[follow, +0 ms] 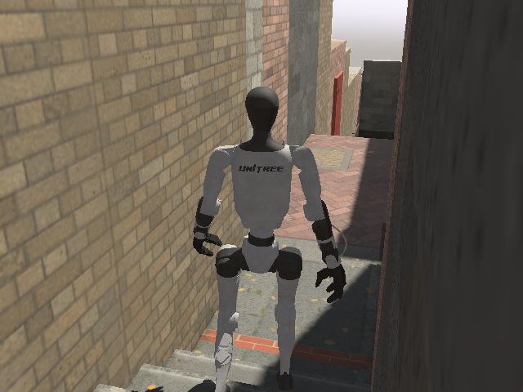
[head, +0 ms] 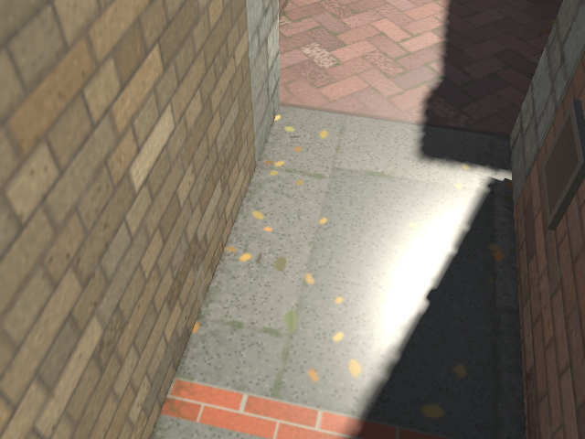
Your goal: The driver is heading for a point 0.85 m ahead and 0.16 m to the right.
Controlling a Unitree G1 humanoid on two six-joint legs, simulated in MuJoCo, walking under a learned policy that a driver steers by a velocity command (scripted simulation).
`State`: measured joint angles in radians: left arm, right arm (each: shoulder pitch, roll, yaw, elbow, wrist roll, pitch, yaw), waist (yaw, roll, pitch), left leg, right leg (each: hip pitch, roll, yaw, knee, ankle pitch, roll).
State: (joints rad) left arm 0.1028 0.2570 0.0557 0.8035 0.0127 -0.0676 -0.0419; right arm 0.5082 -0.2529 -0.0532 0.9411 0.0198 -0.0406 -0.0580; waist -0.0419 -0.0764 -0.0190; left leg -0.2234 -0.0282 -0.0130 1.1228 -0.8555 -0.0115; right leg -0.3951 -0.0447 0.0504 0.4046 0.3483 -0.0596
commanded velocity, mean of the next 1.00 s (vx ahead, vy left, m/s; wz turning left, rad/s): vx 0.34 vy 0.00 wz -0.09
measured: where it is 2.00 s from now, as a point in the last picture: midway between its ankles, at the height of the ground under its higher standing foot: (335, 413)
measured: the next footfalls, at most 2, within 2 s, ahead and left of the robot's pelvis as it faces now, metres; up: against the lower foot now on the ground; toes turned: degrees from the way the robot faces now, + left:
right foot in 0.02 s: +0.10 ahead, -0.10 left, -0.16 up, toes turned +0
left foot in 0.54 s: +0.52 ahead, +0.05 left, -0.33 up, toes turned -1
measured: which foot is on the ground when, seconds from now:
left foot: down 0.00-0.02, up 0.04-0.52, down 0.54-1.00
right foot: up 0.00-0.00, down 0.02-0.54, up 0.56-0.96, down 0.98-1.00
